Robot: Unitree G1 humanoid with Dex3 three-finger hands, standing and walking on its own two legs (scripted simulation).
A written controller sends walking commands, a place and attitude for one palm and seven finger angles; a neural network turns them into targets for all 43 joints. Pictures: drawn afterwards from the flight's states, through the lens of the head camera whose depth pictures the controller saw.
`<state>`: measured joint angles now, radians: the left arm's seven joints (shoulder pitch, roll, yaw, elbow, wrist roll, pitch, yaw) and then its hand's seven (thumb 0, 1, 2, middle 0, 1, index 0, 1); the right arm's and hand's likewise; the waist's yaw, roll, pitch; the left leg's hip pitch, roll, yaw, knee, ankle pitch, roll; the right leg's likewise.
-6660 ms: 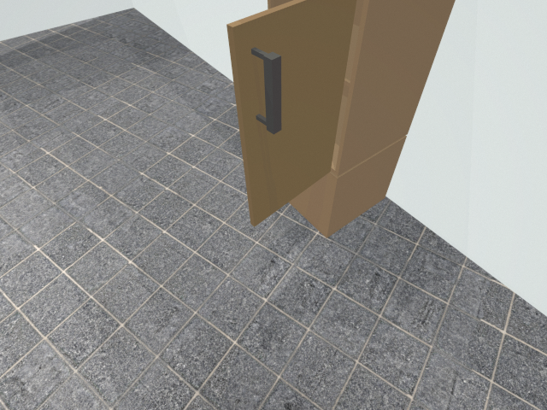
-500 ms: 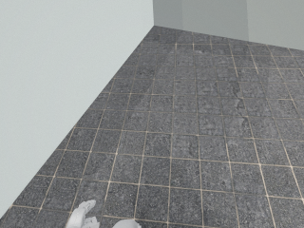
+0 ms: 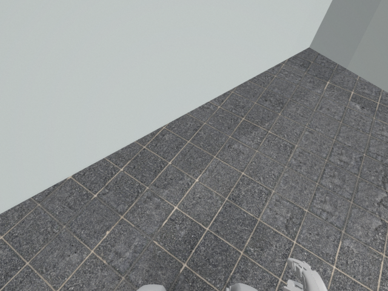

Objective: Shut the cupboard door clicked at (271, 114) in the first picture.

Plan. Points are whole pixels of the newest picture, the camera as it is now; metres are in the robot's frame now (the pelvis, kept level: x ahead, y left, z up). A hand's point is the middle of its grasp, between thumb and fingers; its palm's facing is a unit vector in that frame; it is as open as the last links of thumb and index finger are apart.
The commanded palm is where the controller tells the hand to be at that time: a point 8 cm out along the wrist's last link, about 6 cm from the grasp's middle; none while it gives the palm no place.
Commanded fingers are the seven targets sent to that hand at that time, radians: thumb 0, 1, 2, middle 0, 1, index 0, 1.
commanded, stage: walk to a spot facing it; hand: left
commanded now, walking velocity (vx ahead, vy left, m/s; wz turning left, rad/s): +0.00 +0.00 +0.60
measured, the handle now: out of the picture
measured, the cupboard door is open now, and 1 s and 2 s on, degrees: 96 96 96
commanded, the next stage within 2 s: none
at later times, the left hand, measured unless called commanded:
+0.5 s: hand out of the picture +0.09 +0.15 -0.13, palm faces +0.25 -0.93 -0.27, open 7.3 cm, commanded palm none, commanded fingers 0.00 0.90 0.90 -0.20 -0.30 -0.20 -0.30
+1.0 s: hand out of the picture -0.05 +0.19 -0.15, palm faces +0.58 -0.77 -0.26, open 7.3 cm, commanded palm none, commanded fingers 0.00 0.90 0.90 -0.20 -0.30 -0.20 -0.30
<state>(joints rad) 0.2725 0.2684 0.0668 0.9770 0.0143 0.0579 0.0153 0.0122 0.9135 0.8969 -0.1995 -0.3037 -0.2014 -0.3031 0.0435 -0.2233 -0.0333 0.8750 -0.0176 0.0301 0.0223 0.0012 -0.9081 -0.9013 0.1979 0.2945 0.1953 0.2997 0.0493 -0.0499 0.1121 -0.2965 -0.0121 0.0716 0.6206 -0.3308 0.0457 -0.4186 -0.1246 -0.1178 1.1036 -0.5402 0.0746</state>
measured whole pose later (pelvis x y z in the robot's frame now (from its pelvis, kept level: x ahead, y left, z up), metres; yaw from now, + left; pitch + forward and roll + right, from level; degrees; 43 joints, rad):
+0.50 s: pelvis +0.02 -0.06 +0.01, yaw +17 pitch +1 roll +2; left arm 0.12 0.16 0.03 0.88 0.01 0.00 0.02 0.01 0.91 0.90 -0.20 -0.30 -0.20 -0.30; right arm 0.23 -0.27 -0.09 0.98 -0.02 0.09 0.02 0.01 -0.91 -0.90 0.20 0.29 0.20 0.30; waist -0.07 0.05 0.10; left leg -0.51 0.00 -0.01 1.14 -0.44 -0.07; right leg -0.22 -0.08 -0.12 0.54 -0.33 0.00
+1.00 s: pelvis +0.01 -0.03 +0.01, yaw +34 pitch +1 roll -1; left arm 0.18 0.26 0.08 0.91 0.02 0.05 0.01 0.01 0.91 0.90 -0.20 -0.30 -0.20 -0.30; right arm 0.13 -0.22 -0.05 0.91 -0.02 0.03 0.01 0.00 -0.90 -0.90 0.20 0.29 0.20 0.30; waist 0.01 -0.02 0.08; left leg -0.30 -0.02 0.00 0.50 -0.21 0.04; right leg -0.49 -0.09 -0.01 1.06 -0.40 0.09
